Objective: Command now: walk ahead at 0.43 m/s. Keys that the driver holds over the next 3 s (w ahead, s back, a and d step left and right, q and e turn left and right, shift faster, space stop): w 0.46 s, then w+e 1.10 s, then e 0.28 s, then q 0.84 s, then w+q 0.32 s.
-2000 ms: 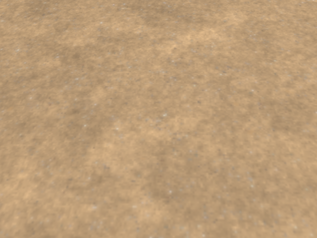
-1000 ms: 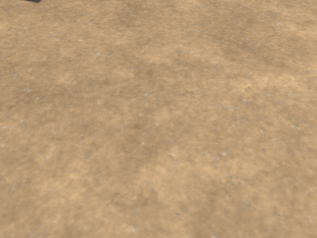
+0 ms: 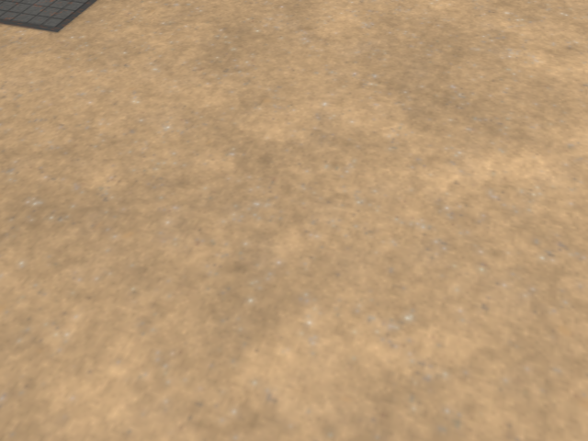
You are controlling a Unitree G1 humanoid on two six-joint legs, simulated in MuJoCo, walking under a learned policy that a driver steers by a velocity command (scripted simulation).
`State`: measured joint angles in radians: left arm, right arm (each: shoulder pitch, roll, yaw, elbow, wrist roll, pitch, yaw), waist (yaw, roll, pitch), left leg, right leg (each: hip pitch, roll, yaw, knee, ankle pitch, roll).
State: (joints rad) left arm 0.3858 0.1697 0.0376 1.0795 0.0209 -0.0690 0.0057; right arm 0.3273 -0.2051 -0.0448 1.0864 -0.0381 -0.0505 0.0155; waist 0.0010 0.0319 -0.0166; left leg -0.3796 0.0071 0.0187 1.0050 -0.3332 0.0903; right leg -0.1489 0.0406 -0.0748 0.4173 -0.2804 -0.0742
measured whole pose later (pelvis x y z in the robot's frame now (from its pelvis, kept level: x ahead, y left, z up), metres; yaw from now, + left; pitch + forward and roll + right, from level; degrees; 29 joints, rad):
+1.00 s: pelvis +0.56 -0.04 -0.02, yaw -15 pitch +0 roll -1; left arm 0.17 0.23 0.08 0.93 0.02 -0.03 -0.01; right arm 0.32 -0.19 -0.04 0.97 -0.01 -0.10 -0.01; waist 0.00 0.01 0.07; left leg -0.33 0.03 0.05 1.27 -0.35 0.04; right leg -0.33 0.13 -0.09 0.52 -0.20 -0.15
